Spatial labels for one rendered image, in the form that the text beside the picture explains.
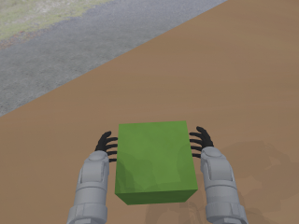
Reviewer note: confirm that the carton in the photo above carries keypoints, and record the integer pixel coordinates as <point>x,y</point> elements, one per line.
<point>154,163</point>

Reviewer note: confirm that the left robot hand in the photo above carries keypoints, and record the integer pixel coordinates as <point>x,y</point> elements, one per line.
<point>102,145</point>

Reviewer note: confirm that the right robot forearm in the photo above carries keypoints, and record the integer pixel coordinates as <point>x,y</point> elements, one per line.
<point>222,201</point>

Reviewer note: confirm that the left robot forearm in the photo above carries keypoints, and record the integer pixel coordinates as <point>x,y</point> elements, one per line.
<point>91,191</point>

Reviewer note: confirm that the right robot hand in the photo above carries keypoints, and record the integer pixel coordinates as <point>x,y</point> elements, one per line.
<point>205,142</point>

